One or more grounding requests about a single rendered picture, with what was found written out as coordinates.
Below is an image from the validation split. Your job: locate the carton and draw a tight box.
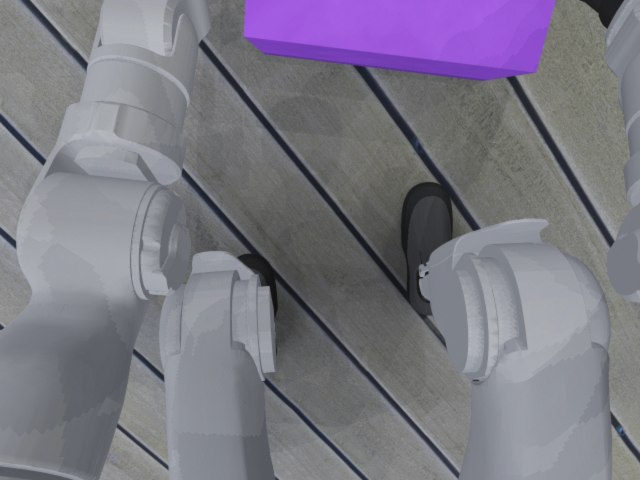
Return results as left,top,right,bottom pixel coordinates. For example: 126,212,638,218
244,0,556,81

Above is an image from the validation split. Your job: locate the left robot forearm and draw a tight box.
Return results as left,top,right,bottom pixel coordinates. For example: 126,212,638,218
16,0,212,277

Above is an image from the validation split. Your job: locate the left robot shin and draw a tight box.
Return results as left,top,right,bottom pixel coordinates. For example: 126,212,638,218
159,251,255,369

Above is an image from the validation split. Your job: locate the robot right upper arm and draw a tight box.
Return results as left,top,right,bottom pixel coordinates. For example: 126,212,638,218
607,203,640,307

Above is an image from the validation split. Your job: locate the robot right thigh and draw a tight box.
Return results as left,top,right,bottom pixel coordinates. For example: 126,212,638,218
441,243,612,480

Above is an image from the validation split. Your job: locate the robot left upper arm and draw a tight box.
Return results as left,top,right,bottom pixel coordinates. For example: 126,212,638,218
0,172,191,480

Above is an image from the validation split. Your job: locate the right robot hand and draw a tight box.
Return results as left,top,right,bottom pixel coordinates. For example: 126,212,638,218
580,0,624,29

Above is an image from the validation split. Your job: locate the right robot forearm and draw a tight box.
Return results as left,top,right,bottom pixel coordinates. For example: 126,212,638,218
604,0,640,207

